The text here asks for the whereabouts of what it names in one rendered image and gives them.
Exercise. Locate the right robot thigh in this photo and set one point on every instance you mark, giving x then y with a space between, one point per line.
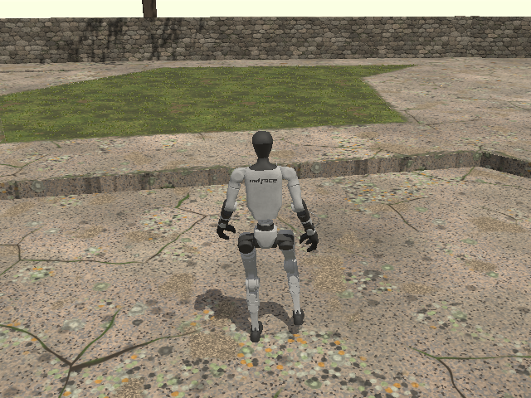
286 243

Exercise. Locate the robot right forearm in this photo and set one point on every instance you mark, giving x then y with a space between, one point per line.
306 220

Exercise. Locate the robot left forearm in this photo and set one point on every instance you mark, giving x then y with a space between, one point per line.
224 217

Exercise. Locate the robot left upper arm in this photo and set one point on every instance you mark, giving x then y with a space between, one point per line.
233 188

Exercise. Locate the robot left hand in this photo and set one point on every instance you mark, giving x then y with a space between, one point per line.
228 228

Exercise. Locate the robot right upper arm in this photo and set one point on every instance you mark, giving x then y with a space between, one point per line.
288 173

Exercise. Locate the robot right hand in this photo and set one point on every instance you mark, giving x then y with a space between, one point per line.
312 239

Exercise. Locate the robot right shin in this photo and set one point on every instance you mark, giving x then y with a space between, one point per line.
294 287

